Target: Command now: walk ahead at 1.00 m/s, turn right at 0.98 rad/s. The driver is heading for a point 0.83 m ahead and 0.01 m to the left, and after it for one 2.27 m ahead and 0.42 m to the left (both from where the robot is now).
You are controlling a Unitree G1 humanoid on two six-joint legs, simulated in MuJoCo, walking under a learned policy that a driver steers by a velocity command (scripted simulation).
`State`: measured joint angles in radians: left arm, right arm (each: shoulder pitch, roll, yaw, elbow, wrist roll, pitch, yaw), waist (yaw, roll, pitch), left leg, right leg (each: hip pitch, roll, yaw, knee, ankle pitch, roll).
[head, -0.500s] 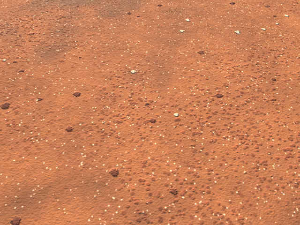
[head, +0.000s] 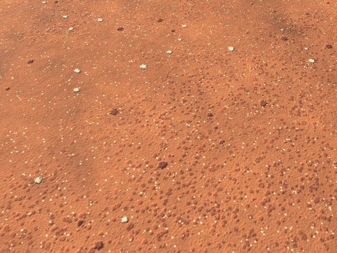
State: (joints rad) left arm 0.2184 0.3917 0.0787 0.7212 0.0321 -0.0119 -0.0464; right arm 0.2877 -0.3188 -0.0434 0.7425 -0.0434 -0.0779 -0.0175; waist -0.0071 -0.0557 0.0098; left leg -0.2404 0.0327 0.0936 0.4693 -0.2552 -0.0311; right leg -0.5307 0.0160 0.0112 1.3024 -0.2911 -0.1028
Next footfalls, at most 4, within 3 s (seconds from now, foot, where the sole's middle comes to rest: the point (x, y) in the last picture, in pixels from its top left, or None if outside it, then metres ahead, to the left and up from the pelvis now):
0.28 right None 0.43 -0.09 -0.77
0.72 left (177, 160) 0.91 -0.04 -0.77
1.14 right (206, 95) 1.34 -0.20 -0.77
1.60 left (144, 62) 1.63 0.15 -0.77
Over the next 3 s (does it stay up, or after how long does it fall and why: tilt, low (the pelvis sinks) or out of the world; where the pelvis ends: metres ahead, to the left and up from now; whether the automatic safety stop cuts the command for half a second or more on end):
stays up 2.30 0.63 0.00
